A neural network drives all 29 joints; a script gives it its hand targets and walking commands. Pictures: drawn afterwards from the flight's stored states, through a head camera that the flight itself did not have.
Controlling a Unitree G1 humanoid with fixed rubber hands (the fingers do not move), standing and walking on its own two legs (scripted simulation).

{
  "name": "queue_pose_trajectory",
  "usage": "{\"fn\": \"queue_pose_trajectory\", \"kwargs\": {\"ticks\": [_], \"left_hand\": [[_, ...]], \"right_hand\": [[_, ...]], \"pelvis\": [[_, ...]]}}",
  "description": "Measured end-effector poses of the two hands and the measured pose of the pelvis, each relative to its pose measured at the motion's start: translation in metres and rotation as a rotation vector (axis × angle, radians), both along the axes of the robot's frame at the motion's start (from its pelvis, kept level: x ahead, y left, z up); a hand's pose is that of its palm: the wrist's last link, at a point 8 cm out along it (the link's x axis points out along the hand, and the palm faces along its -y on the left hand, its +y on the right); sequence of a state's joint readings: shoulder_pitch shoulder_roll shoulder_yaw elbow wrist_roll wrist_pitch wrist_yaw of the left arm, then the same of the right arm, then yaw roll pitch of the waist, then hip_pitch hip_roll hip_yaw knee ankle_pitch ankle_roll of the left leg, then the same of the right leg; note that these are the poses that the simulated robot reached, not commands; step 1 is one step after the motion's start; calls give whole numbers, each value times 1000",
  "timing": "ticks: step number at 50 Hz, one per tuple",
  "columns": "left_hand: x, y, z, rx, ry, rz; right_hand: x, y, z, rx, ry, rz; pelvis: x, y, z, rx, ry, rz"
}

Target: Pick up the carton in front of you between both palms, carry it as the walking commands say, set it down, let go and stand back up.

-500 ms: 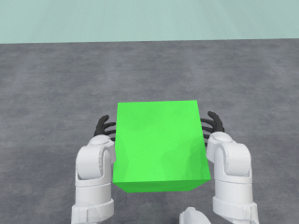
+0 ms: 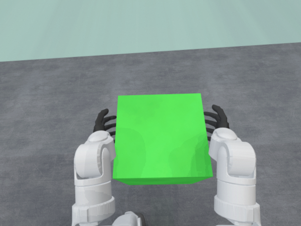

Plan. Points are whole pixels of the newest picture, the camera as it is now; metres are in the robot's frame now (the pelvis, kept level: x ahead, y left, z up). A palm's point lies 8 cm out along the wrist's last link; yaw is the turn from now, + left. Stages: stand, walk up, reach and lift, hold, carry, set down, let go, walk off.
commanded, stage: carry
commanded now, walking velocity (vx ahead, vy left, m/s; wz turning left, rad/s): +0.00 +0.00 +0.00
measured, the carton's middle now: (159, 145) +0.33 +0.00 -0.02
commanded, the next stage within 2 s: none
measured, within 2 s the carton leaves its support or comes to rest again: neither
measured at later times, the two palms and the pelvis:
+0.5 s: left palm (109, 93) +0.46 +0.14 +0.08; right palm (207, 90) +0.45 -0.15 +0.08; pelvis +0.16 +0.01 -0.01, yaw -2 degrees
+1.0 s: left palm (116, 101) +0.45 +0.12 +0.05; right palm (213, 99) +0.43 -0.16 +0.05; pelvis +0.15 +0.00 -0.02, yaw -3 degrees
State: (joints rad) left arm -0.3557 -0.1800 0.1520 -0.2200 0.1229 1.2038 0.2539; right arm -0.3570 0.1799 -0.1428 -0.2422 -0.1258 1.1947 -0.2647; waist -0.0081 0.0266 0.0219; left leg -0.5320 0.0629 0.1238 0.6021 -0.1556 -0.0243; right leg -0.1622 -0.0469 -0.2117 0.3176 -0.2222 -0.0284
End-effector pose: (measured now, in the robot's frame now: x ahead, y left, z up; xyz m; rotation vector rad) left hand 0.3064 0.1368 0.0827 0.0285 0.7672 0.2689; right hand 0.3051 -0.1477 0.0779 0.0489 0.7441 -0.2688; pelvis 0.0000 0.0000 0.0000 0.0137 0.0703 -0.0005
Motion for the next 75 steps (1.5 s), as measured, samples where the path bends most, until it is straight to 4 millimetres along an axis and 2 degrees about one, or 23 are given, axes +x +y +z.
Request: {"fn": "queue_pose_trajectory", "kwargs": {"ticks": [5,10,14,19,27,33,41,47,57,69,75], "left_hand": [[62,13,-4,-36,-50,-25],[91,21,-19,-47,28,1],[109,20,-20,-34,47,11],[136,13,-10,-27,11,0],[153,-2,-6,-11,16,-31],[159,-9,-6,-15,19,-45],[153,-16,-8,-4,11,-37],[146,-16,-24,1,41,-61],[123,-15,-49,30,35,-100],[91,-6,-63,2,-38,-180],[83,-5,-67,-2,-65,-204]], "right_hand": [[56,13,8,-45,-49,-15],[95,21,-2,-61,29,13],[114,20,-8,-49,48,23],[134,13,-4,-34,12,6],[145,-2,-2,-25,17,-19],[147,-9,0,-32,21,-29],[146,-16,-2,-29,12,-14],[135,-16,-18,-52,43,-10],[110,-15,-41,-84,38,10],[79,-16,-54,-75,-35,88],[71,-17,-58,-69,-62,104]], "pelvis": [[63,15,-16,-11,-17,-18],[99,19,-12,0,-5,-38],[122,17,-12,0,-7,-35],[141,15,-13,-2,10,-38],[158,6,-10,0,19,-45],[163,2,-9,1,12,-48],[160,-7,-12,5,11,-56],[155,-5,-15,6,-2,-55],[136,-3,-20,-4,-23,-60],[111,1,-18,-13,-45,-61],[97,1,-17,-17,-50,-61]]}}
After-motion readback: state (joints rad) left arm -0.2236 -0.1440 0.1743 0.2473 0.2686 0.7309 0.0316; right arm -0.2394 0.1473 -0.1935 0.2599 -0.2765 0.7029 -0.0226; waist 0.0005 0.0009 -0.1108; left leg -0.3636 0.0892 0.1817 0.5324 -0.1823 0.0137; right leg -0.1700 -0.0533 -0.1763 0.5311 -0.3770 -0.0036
